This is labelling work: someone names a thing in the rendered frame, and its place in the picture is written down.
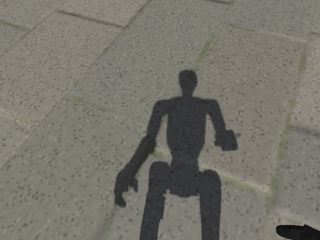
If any right robot hand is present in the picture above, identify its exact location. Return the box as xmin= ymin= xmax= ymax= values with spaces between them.
xmin=276 ymin=224 xmax=320 ymax=240

